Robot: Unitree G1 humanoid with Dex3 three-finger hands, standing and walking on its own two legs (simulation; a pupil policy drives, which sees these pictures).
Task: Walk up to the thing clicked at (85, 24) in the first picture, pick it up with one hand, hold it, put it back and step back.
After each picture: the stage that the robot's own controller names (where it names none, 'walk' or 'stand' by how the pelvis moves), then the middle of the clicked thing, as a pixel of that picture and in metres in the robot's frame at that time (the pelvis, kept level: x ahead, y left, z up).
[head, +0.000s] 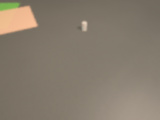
stand; (84, 26) +1.83 -0.05 -0.72
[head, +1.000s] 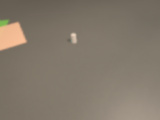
walk; (73, 38) +1.71 +0.22 -0.70
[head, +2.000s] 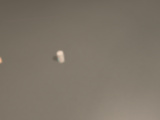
walk; (60, 56) +1.20 +0.29 -0.72
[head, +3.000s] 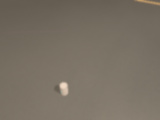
walk; (64, 89) +0.77 +0.19 -0.71
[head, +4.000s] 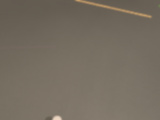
walk; out of the picture +0.49 +0.13 -0.71
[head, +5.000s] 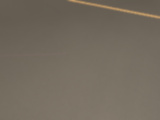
stand; out of the picture +0.39 +0.14 -0.71
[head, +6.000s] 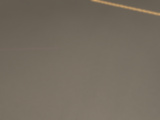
stand; out of the picture +0.40 +0.17 -0.71
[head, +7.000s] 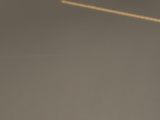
stand; out of the picture +0.40 +0.15 -0.73
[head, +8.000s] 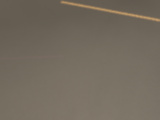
stand; out of the picture +0.39 +0.16 -0.73
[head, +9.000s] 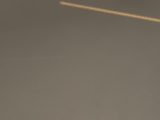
stand; out of the picture +0.38 +0.17 -0.73
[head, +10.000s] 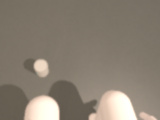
go down; (41, 68) +0.47 +0.15 -0.40
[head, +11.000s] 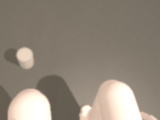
go down; (25, 58) +0.49 +0.18 -0.33
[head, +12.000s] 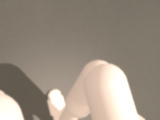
close in; out of the picture +0.48 +0.23 -0.24
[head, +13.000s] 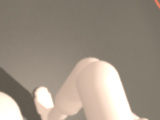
close; out of the picture +0.48 +0.24 -0.25
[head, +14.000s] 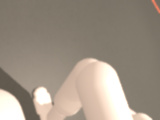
lift; out of the picture +0.44 +0.22 -0.25
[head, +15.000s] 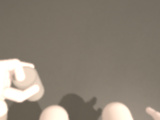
lift; (29, 84) +0.34 +0.18 -0.04
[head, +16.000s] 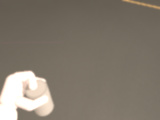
hold; (40, 98) +0.31 +0.15 +0.00
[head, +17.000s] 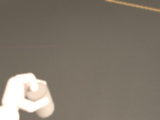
hold; (41, 100) +0.32 +0.15 -0.01
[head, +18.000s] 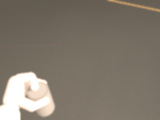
hold; (41, 99) +0.32 +0.15 -0.01
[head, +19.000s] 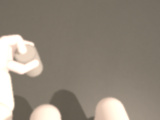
crouch; (30, 61) +0.44 +0.16 -0.08
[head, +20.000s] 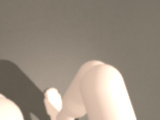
lower; out of the picture +0.45 +0.22 -0.25
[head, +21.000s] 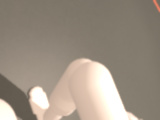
lower; out of the picture +0.39 +0.17 -0.29
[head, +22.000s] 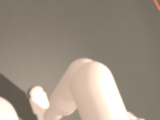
lower; out of the picture +0.40 +0.17 -0.28
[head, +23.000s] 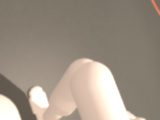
lower; out of the picture +0.41 +0.16 -0.28
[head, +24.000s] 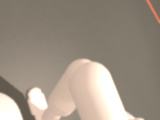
loosen; out of the picture +0.42 +0.15 -0.28
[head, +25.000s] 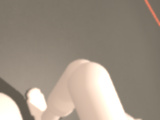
withdraw; out of the picture +0.42 +0.15 -0.29
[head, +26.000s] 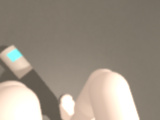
stand; (16, 62) +0.42 +0.13 -0.30
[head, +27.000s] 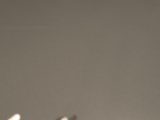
stand; out of the picture +0.35 +0.06 -0.64
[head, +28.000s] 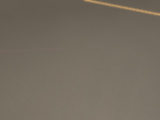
stand; out of the picture +0.34 +0.07 -0.69
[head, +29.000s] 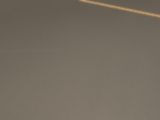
stand; out of the picture +0.33 +0.07 -0.70
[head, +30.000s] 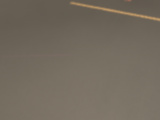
walk; out of the picture +0.35 +0.07 -0.75
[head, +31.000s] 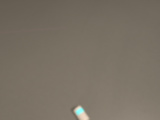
walk; (81, 114) +0.44 +0.02 -0.73
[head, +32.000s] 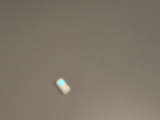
walk; (63, 86) +0.67 +0.08 -0.73
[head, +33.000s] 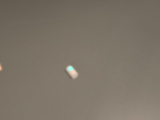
stand; (71, 72) +0.97 +0.17 -0.73
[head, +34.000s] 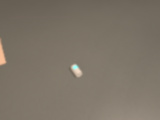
stand; (76, 70) +0.99 +0.07 -0.74
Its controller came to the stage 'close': yes
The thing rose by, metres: 0.70
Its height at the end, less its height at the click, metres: -0.02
